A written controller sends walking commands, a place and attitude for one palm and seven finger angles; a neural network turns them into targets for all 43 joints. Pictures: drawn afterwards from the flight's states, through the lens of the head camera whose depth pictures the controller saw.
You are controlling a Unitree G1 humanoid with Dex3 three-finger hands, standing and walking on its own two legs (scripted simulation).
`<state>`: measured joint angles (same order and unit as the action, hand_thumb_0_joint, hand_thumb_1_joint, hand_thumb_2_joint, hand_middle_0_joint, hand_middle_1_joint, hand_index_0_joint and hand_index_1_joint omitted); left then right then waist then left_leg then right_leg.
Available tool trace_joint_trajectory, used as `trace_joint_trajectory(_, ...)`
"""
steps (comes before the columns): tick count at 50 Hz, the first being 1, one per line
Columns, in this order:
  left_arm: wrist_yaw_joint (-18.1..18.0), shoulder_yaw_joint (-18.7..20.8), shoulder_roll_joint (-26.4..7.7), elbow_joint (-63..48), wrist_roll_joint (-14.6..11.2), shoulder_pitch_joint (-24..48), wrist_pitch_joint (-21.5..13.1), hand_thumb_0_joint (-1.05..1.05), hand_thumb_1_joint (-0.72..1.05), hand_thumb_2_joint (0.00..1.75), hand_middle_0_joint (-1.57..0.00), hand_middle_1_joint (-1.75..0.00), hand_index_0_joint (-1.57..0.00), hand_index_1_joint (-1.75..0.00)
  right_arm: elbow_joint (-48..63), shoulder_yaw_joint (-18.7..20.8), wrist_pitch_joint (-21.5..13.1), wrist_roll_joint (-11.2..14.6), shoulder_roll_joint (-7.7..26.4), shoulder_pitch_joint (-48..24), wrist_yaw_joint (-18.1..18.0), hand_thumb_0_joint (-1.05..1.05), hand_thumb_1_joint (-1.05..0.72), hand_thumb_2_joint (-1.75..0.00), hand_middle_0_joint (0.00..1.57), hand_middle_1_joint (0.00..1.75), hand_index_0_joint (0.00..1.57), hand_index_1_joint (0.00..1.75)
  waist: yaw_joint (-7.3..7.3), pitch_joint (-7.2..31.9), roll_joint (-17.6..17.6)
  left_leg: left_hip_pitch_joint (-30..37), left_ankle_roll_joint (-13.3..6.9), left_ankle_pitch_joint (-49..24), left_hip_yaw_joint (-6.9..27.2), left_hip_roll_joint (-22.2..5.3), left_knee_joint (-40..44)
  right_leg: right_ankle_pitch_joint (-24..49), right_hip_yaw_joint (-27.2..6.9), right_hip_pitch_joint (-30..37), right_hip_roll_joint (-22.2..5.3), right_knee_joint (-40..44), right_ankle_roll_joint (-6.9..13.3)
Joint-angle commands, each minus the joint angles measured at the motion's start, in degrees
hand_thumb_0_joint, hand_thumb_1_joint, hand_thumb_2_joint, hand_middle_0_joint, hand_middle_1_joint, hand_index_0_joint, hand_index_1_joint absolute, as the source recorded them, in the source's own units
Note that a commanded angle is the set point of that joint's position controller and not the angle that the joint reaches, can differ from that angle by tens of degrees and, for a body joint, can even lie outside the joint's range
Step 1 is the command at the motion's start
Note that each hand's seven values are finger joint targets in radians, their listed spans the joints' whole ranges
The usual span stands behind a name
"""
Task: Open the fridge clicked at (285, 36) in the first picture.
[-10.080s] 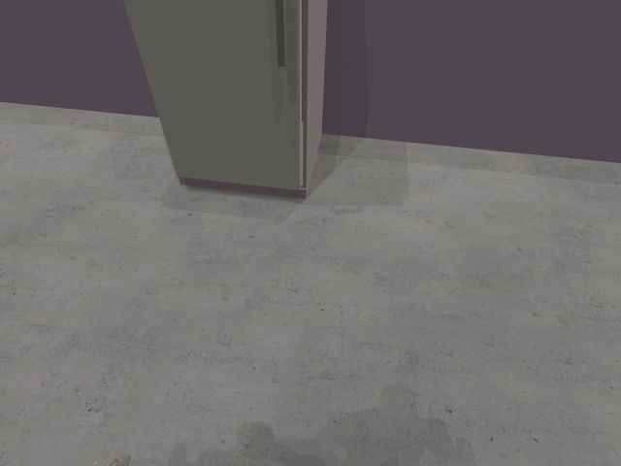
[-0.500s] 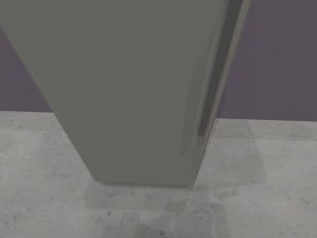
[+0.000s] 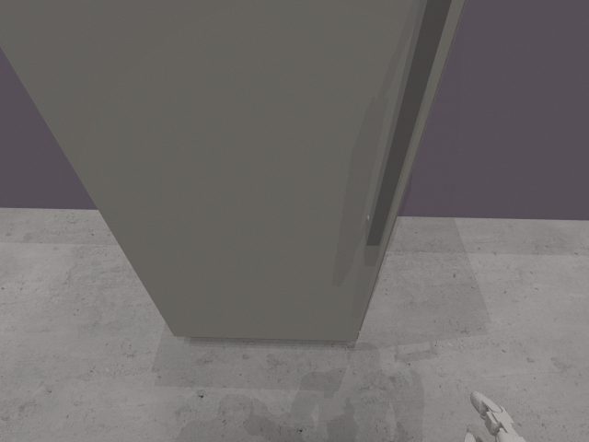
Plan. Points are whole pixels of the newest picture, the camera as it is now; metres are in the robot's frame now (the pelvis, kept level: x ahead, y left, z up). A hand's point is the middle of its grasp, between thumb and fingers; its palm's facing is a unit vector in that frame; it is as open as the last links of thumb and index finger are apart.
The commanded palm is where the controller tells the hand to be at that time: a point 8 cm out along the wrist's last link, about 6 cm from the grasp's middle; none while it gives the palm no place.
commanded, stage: raise the hand to about handle height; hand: right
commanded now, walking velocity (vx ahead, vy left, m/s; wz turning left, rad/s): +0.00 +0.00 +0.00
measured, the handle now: (393, 142) +0.52 -0.12 +0.14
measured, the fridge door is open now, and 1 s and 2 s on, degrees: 0 0 0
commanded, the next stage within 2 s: move the hooked fingers beside the handle in 1.98 s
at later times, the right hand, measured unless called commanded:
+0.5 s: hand (470, 424) +0.17 -0.20 -0.02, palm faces -0.01 +1.00 -0.06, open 9.8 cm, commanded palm +0.15 -0.26 -0.01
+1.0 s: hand (515, 379) +0.21 -0.25 +0.03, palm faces +0.01 +1.00 -0.05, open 12.7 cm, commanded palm +0.18 -0.30 +0.04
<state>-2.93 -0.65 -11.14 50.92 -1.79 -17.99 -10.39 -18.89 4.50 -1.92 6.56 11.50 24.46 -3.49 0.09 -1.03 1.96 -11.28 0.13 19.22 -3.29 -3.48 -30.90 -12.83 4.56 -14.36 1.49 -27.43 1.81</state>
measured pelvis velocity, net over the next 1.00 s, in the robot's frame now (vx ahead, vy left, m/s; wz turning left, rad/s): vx -0.02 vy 0.00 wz -0.01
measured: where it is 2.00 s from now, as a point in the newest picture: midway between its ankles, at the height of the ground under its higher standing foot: outside the picture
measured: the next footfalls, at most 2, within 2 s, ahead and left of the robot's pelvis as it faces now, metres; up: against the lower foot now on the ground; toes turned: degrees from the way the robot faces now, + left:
none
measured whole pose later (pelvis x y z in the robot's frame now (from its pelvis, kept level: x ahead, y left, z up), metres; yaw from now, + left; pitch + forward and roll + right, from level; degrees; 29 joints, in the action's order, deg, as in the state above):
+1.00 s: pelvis -0.02 +0.00 -0.04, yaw +0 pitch +8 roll +3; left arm -4.4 -1.1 -15.2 33.2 -3.0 -15.7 -15.4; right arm -7.1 19.5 -16.9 20.6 20.1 14.1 24.4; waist -0.1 5.2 -0.6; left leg -30.7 0.1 25.4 -5.5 -0.9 -48.4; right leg -21.9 1.6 -37.6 -2.1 -51.6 2.0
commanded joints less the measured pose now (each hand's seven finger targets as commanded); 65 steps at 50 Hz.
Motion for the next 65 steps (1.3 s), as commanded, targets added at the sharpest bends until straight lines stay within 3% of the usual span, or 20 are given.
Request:
trace_joint_trajectory(1, -0.2, 4.9, -11.1, -14.8, 0.8, 6.7, -6.1, 0.00, 0.90, 0.90, -0.20, -0.30, -0.20, -0.30, 9.1, 6.8, -14.8, 4.1, 3.5, -1.2, 5.1, 0.00, -0.74, -0.83, 0.21, 0.40, 0.21, 0.40, -1.49, -0.6, 2.6, -17.9, -1.3, -2.3, -4.4, 4.0, -1.9, 1.0, -6.9, -6.6, -2.1, -5.5, -2.4)
trace_joint_trajectory(3, 1.1, 5.4, -10.5, -17.4, 1.3, 9.9, -6.1, 0.00, 0.90, 0.90, -0.20, -0.30, -0.20, -0.30, 0.2, 6.9, -23.9, 6.9, -0.1, 6.9, 12.9, 0.00, -0.69, -0.81, 0.22, 0.43, 0.22, 0.43, 1.55, 1.6, 12.2, -25.5, -1.3, 2.2, -3.9, 4.3, -9.6, -2.5, -5.5, -17.4, -1.8, -13.4, -2.7)
trace_joint_trajectory(4, 1.7, 5.9, -10.7, -18.8, 1.2, 10.8, -6.2, 0.00, 0.90, 0.90, -0.20, -0.30, -0.20, -0.30, -0.6, 8.4, -28.5, 8.3, 1.2, 8.0, 17.3, 0.00, -0.67, -0.80, 0.22, 0.45, 0.22, 0.45, 2.49, 4.0, 12.8, -26.9, -1.5, 2.7, -2.5, 3.9, -12.6, -3.2, -4.9, -21.2, -1.4, -17.0, -2.8)
trace_joint_trajectory(6, 2.9, 6.3, -11.4, -22.6, -0.1, 11.3, -6.7, 0.00, 0.90, 0.90, -0.20, -0.30, -0.20, -0.30, -3.2, 13.0, -34.4, 10.3, 7.3, 6.9, 26.7, 0.00, -0.62, -0.78, 0.22, 0.48, 0.22, 0.48, 3.07, 7.2, 5.6, -26.8, -2.4, 1.9, 1.9, 2.4, -16.1, -3.5, -4.0, -25.7, -0.7, -22.8, -2.9)
trace_joint_trajectory(9, 1.7, 6.3, -11.7, -28.9, -0.8, 12.6, -6.2, 0.00, 0.90, 0.90, -0.20, -0.30, -0.20, -0.30, 7.2, 19.8, -31.1, 15.2, 14.0, 1.0, 31.4, 0.00, -0.55, -0.75, 0.22, 0.53, 0.22, 0.53, 4.16, 16.7, 1.0, -23.2, -0.9, 6.8, 7.2, 1.4, -15.1, -5.8, -1.9, -27.9, 0.3, -26.0, -1.5)
trace_joint_trajectory(11, 0.6, 5.6, -10.9, -30.0, -0.6, 10.7, -5.7, 0.00, 0.90, 0.90, -0.20, -0.30, -0.20, -0.30, 15.0, 20.7, -29.1, 17.3, 15.8, -5.7, 30.8, 0.00, -0.50, -0.73, 0.23, 0.55, 0.23, 0.55, 2.79, 17.2, -2.1, -24.4, -0.2, 10.4, 9.5, 1.5, -14.1, -7.2, -3.0, -28.5, -0.6, -27.7, -1.1)
trace_joint_trajectory(13, -0.3, 5.4, -10.2, -29.7, -0.3, 8.6, -5.9, 0.00, 0.90, 0.90, -0.20, -0.30, -0.20, -0.30, 25.5, 20.3, -30.5, 16.7, 16.2, -10.4, 28.6, 0.00, -0.46, -0.71, 0.23, 0.58, 0.23, 0.58, 1.14, 20.0, -5.9, -25.1, -0.1, 7.3, 9.5, 2.0, -14.6, -4.7, -3.8, -24.9, -1.8, -28.7, -0.3)
trace_joint_trajectory(15, -1.0, 4.9, -9.8, -28.0, 0.0, 7.6, -6.6, 0.00, 0.90, 0.90, -0.20, -0.30, -0.20, -0.30, 31.3, 16.8, -32.3, 15.5, 14.4, -14.5, 26.9, 0.00, -0.41, -0.69, 0.24, 0.62, 0.24, 0.62, -1.30, 18.9, -8.5, -27.4, -0.2, 3.5, 8.7, 2.7, -15.4, -3.4, -4.4, -23.4, -2.4, -29.4, 0.0)
trace_joint_trajectory(16, -1.5, 4.5, -10.1, -26.9, 0.3, 6.7, -6.9, 0.00, 0.90, 0.90, -0.20, -0.30, -0.20, -0.30, 32.1, 14.9, -32.6, 15.3, 14.0, -17.4, 27.0, 0.00, -0.39, -0.68, 0.24, 0.63, 0.24, 0.63, -3.24, 17.2, -5.9, -28.8, 0.0, 1.7, 8.5, 3.2, -16.0, -3.2, -5.4, -24.1, -2.9, -30.5, 0.2)
trace_joint_trajectory(19, -2.4, 4.3, -10.8, -24.4, -0.2, 6.5, -7.8, 0.00, 0.90, 0.90, -0.20, -0.30, -0.20, -0.30, 26.4, 14.1, -30.9, 14.1, 14.7, -15.7, 28.5, 0.00, -0.32, -0.65, 0.24, 0.68, 0.24, 0.68, -3.74, 14.3, -6.8, -30.4, -0.2, 3.7, 7.8, 3.4, -15.1, -4.7, -5.9, -25.4, -3.0, -30.0, 0.3)
trace_joint_trajectory(21, -2.9, 4.0, -11.2, -24.2, -0.7, 6.7, -7.9, 0.00, 0.90, 0.90, -0.20, -0.30, -0.20, -0.30, 22.3, 15.2, -27.5, 14.8, 16.1, -14.5, 30.4, 0.00, -0.27, -0.63, 0.25, 0.70, 0.25, 0.70, -3.01, 13.9, -6.3, -28.8, 0.1, 4.4, 8.7, 3.3, -13.6, -4.5, -6.1, -25.7, -3.0, -29.4, 0.4)
trace_joint_trajectory(23, -2.9, 3.8, -11.3, -24.8, -1.0, 7.0, -7.7, 0.00, 0.90, 0.90, -0.20, -0.30, -0.20, -0.30, 21.3, 18.7, -23.9, 15.4, 19.2, -12.0, 31.5, 0.00, -0.22, -0.61, 0.25, 0.74, 0.25, 0.74, -0.94, 17.0, -5.9, -24.4, 0.2, 3.1, 8.6, 2.6, -12.4, -3.1, -6.0, -24.6, -2.8, -27.5, 0.3)
trace_joint_trajectory(26, -2.7, 3.7, -10.4, -25.6, -0.8, 7.8, -7.3, 0.00, 0.90, 0.90, -0.20, -0.30, -0.20, -0.30, 19.8, 22.8, -20.0, 17.3, 19.9, -8.5, 31.0, 0.00, -0.15, -0.58, 0.25, 0.78, 0.25, 0.78, 1.37, 19.1, -4.1, -19.6, 0.6, -3.2, 7.2, 2.5, -12.5, 0.6, -6.3, -22.8, -2.6, -25.3, 0.1)
trace_joint_trajectory(31, -1.8, 3.6, -10.2, -26.1, -0.5, 7.4, -7.7, 0.00, 0.90, 0.90, -0.20, -0.30, -0.20, -0.30, 20.8, 21.2, -20.4, 17.6, 16.7, -8.5, 28.6, 0.00, -0.04, -0.53, 0.26, 0.86, 0.26, 0.86, 1.34, 17.0, -3.2, -20.7, 0.0, -3.7, 3.7, 3.6, -12.5, 1.2, -6.3, -20.1, -2.5, -21.7, -0.2)
trace_joint_trajectory(34, -1.6, 3.6, -10.9, -25.9, -0.8, 6.2, -7.9, 0.00, 0.90, 0.90, -0.20, -0.30, -0.20, -0.30, 20.1, 19.2, -20.9, 16.3, 16.1, -9.6, 28.3, 0.00, 0.03, -0.50, 0.27, 0.90, 0.27, 0.90, 0.19, 15.6, -2.4, -23.2, 0.0, -0.8, 2.4, 4.0, -11.8, -0.9, -6.2, -18.8, -2.5, -20.1, -0.1)
trace_joint_trajectory(39, -2.0, 3.4, -11.6, -26.3, -0.9, 5.5, -8.5, 0.00, 0.90, 0.90, -0.20, -0.30, -0.20, -0.30, 22.6, 20.3, -21.3, 16.2, 18.4, -12.8, 28.5, 0.00, 0.15, -0.45, 0.27, 0.98, 0.27, 0.98, 0.32, 16.9, -3.7, -22.4, -0.5, -0.8, 1.0, 4.4, -11.4, -1.0, -6.5, -14.9, -2.5, -17.7, 0.0)
trace_joint_trajectory(41, -2.1, 3.2, -11.8, -26.1, -0.8, 5.1, -8.6, 0.00, 0.90, 0.90, -0.20, -0.30, -0.20, -0.30, 24.2, 21.4, -21.1, 16.2, 20.0, -14.4, 28.2, 0.00, 0.20, -0.43, 0.28, 1.00, 0.28, 1.00, 0.76, 17.5, -6.5, -21.2, -1.1, -2.7, 0.4, 4.7, -11.8, 0.7, -6.6, -13.1, -2.5, -17.0, -0.1)
trace_joint_trajectory(45, -2.2, 2.9, -11.8, -26.1, -1.1, 5.4, -8.5, 0.00, 0.90, 0.90, -0.20, -0.30, -0.20, -0.30, 24.8, 20.7, -20.0, 15.9, 19.5, -15.9, 27.7, 0.00, 0.29, -0.39, 0.29, 1.07, 0.29, 1.07, 0.55, 16.6, -9.2, -21.5, -1.3, -2.6, -0.9, 4.9, -11.2, 0.4, -7.4, -10.4, -2.8, -14.8, -0.5)
trace_joint_trajectory(54, -2.5, 2.0, -12.2, -27.0, -1.3, 5.6, -7.4, 0.00, 0.90, 0.90, -0.20, -0.30, -0.20, -0.30, 21.9, 21.3, -14.1, 15.3, 21.2, -20.8, 28.2, 0.00, 0.50, -0.30, 0.30, 1.20, 0.30, 1.20, 0.50, 14.0, -7.4, -19.5, -1.4, -4.0, -1.9, 5.3, -8.5, 0.8, -8.5, -7.4, -3.1, -11.2, -0.9)
trace_joint_trajectory(65, -3.5, 1.0, -12.1, -26.7, -1.5, 7.0, -7.1, 0.00, 0.90, 0.90, -0.20, -0.30, -0.20, -0.30, 18.3, 23.5, -10.9, 15.2, 25.4, -31.7, 30.5, 0.00, 0.50, -0.30, 0.30, 1.20, 0.30, 1.20, 0.52, 13.8, -8.4, -16.6, -1.7, -3.2, -1.5, 5.1, -5.2, -0.7, -9.0, -3.8, -2.9, -8.2, -0.8)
